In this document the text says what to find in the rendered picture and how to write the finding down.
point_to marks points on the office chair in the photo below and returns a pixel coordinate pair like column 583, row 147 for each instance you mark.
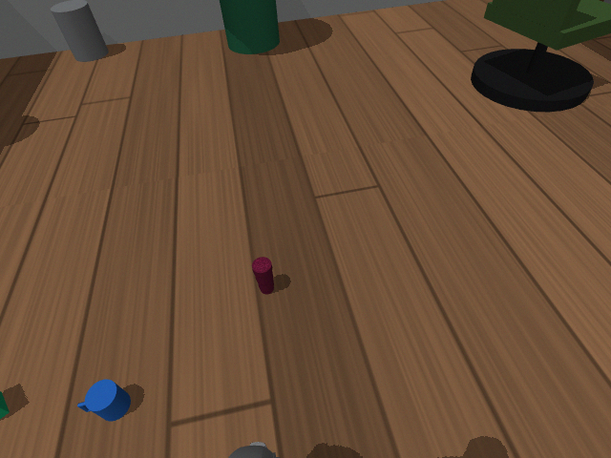
column 537, row 80

